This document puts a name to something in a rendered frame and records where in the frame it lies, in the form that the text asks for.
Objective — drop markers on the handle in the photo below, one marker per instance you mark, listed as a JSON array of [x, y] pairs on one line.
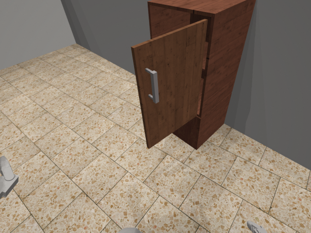
[[154, 82]]

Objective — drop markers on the robot right hand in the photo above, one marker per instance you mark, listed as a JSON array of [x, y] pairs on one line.
[[255, 228]]

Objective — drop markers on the cupboard door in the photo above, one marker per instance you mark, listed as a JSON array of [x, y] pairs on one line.
[[177, 57]]

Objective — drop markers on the robot left hand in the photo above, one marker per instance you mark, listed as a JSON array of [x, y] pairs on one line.
[[8, 180]]

